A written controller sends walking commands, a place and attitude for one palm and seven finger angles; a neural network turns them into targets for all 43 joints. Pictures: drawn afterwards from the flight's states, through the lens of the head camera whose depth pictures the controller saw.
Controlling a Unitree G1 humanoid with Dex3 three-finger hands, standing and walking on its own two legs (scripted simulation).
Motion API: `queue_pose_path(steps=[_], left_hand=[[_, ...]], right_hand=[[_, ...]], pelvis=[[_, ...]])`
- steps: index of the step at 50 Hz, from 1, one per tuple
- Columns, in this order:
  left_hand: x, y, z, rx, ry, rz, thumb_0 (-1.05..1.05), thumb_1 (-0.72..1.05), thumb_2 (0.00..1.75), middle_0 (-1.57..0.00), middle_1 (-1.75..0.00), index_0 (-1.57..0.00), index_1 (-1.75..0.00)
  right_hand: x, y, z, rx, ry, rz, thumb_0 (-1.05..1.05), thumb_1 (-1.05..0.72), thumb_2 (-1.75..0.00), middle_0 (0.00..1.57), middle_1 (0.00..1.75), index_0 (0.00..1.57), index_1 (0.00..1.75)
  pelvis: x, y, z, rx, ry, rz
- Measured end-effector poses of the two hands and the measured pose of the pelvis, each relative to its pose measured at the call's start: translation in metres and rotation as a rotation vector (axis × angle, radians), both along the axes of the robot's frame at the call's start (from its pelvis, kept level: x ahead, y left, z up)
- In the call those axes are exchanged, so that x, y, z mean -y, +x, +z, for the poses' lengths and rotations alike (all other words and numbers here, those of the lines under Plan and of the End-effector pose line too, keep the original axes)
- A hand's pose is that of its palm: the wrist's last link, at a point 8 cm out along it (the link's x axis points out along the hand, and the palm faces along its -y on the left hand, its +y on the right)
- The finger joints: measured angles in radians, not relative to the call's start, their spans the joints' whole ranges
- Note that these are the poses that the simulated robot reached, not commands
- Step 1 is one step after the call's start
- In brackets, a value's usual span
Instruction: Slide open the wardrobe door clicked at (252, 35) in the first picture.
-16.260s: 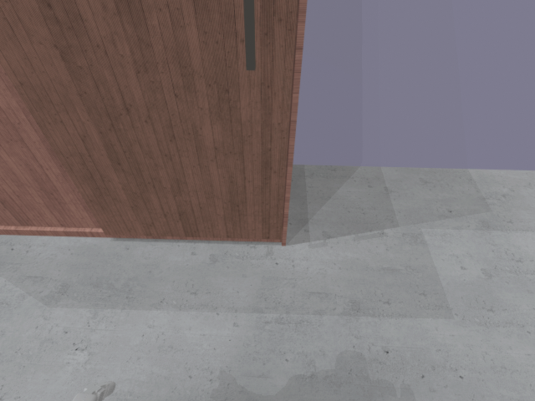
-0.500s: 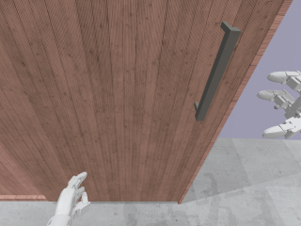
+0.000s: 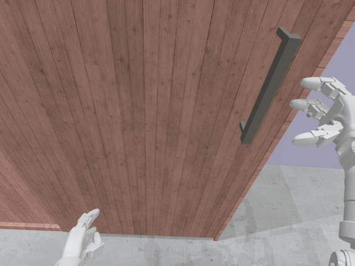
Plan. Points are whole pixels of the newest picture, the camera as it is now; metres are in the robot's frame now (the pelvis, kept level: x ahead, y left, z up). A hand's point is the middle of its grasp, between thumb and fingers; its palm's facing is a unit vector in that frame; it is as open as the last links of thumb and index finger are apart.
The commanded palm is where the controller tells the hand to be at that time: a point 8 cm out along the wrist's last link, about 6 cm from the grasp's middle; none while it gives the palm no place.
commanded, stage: move the hooked fingers beside the handle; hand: right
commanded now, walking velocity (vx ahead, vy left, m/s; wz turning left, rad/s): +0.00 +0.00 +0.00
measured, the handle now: (261, 93) +0.42 -0.14 +0.23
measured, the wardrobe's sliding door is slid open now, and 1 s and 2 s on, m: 0.00 0.00 0.00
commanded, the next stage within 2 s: feel for the door with the fingertips in 1.30 s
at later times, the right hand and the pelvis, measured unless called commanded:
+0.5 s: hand (303, 108) +0.38 -0.22 +0.23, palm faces +0.02 +1.00 -0.05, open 14.0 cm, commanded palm +0.36 -0.26 +0.24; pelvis +0.01 +0.00 +0.00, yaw +0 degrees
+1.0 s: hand (297, 106) +0.38 -0.21 +0.23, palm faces +0.01 +1.00 -0.04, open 14.0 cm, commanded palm +0.36 -0.26 +0.24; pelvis +0.00 -0.01 +0.00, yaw +1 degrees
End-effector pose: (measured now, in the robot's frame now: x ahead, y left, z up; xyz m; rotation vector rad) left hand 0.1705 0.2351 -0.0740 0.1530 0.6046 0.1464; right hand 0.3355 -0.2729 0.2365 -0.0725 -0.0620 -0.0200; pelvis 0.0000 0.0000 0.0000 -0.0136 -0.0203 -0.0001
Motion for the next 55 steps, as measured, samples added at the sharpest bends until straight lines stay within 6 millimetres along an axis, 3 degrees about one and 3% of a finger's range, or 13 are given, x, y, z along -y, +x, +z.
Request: queue_pose_path(steps=[14,26,43,55], left_hand=[[-0.011,-0.011,-0.004,-0.045,0.01,0.04,0.01,0.91,0.9,-0.2,-0.3,-0.2,-0.3],[-0.006,-0.015,-0.004,-0.067,0.017,0.047,0.01,0.91,0.9,-0.2,-0.3,-0.2,-0.3],[0.008,-0.018,-0.003,-0.068,-0.001,0.041,0.01,0.91,0.9,-0.2,-0.3,-0.2,-0.3],[0.004,-0.024,-0.003,-0.085,0.006,0.05,0.01,0.91,0.9,-0.2,-0.3,-0.2,-0.3]], right_hand=[[-0.001,0.016,-0.004,-0.01,0.013,-0.006,-0.02,0.5,-0.3,0.3,1.2,0.3,1.2],[0.0,0.026,-0.004,-0.004,0.027,0.003,-0.02,0.5,-0.3,0.31,1.21,0.3,1.2],[-0.012,0.024,-0.003,0.0,0.027,0.014,-0.02,0.5,-0.3,0.3,1.21,0.3,1.2],[-0.013,0.027,-0.001,-0.01,0.03,0.004,-0.02,0.5,-0.3,0.33,1.22,0.3,1.2]], pelvis=[[0.0,0.006,0.001,-0.009,0.0,0.009],[0.005,0.006,0.001,-0.01,0.004,0.007],[0.013,0.001,0.003,0.002,0.006,0.014],[0.011,-0.002,0.004,0.004,0.007,0.015]])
